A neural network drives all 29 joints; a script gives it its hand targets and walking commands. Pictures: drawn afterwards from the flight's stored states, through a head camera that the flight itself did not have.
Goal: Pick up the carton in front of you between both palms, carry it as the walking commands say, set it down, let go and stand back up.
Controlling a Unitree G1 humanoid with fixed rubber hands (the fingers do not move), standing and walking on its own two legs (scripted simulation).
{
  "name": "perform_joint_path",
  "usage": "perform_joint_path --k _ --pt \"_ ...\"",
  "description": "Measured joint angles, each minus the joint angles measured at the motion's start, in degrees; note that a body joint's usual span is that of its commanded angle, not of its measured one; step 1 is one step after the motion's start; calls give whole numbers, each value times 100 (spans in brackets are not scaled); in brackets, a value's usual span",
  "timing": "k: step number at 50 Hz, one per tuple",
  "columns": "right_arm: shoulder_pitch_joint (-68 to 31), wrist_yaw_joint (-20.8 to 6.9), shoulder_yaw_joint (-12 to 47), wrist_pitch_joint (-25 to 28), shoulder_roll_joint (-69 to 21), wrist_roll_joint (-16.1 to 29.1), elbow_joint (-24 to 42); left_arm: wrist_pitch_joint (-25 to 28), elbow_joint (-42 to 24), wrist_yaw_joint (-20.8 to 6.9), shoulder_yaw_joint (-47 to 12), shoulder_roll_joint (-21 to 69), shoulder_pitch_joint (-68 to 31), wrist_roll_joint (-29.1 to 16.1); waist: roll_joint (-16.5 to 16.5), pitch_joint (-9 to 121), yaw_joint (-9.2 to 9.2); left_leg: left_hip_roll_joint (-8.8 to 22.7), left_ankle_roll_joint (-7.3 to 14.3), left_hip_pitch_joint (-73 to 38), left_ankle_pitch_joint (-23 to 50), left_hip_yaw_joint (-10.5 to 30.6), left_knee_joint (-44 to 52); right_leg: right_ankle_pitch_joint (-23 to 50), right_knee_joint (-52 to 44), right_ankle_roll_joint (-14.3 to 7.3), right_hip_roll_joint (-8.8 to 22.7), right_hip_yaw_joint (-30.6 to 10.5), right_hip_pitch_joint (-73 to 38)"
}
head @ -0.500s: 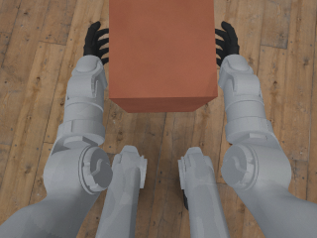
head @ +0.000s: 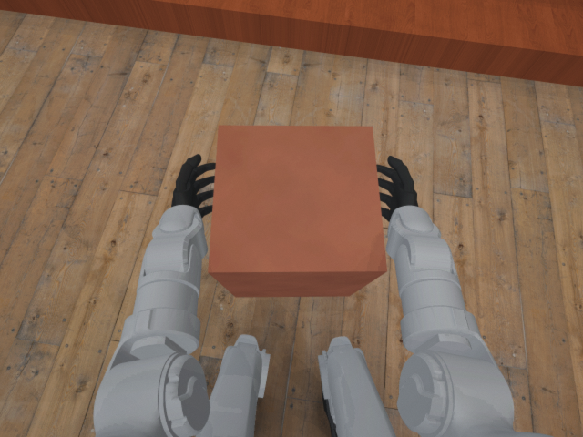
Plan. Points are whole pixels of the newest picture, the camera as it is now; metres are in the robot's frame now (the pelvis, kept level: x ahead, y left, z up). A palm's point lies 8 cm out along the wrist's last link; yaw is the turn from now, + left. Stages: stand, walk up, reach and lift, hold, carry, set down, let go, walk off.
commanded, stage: reach and lift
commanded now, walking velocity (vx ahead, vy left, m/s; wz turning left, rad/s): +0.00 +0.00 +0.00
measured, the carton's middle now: (294, 224) +0.44 +0.01 -0.11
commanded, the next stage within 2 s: hold in 1.78 s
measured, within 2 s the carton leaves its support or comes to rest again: neither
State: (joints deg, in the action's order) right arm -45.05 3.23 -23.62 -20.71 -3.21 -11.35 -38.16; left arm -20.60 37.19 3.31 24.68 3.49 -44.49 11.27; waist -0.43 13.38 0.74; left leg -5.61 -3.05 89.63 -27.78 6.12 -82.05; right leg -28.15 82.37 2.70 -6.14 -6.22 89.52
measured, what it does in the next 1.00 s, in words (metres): rises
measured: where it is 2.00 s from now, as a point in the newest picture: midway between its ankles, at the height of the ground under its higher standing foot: (290, 427)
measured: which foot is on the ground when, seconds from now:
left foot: down 0.00-1.00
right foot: down 0.00-1.00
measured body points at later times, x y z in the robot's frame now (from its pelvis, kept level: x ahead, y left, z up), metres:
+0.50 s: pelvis +0.05 +0.00 +0.14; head +0.11 +0.00 +0.58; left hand +0.39 +0.16 +0.11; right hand +0.39 -0.15 +0.11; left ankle +0.08 +0.13 -0.56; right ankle +0.07 -0.13 -0.56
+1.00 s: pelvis +0.06 +0.00 +0.18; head +0.02 +0.00 +0.63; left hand +0.36 +0.16 +0.19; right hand +0.36 -0.15 +0.19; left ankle +0.08 +0.13 -0.56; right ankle +0.07 -0.13 -0.56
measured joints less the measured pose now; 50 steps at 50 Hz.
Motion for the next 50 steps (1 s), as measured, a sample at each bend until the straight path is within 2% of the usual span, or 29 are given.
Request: perform_joint_path --k 14,24,31,39,44,50 --pt "1282 -26 221 201 -293 -35 247 192 -176 -81 -244 245 1217 44 19 -89 -17 72 92 -2390 331 91 1782 332 -1790 -84 89 -89 -2396" --pt "2196 -58 479 109 -431 -40 552 97 -475 -101 -513 393 2120 50 27 -316 -40 147 160 -4432 716 153 3310 715 -3324 -135 188 -154 -4444" --pt "2766 -81 698 -245 -499 -37 949 -250 -866 -108 -751 466 2690 58 33 -490 -55 216 197 -5919 1038 192 4400 1042 -4426 -170 260 -186 -5936" --pt "3167 -135 976 -947 -510 -113 1537 -956 -1457 -141 -1049 489 3089 146 22 -731 -66 284 223 -7395 1361 204 5378 1368 -5401 -194 328 -214 -7408" --pt "3022 -246 865 -1299 -541 -341 1506 -1304 -1411 -247 -956 521 2936 386 25 -907 -61 300 229 -7844 1457 204 5584 1466 -5613 -200 344 -210 -7860" --pt "2785 -325 674 -1422 -600 -510 1448 -1428 -1360 -326 -756 581 2701 559 31 -1169 -67 297 224 -7890 1465 201 5485 1477 -5526 -195 340 -189 -7914"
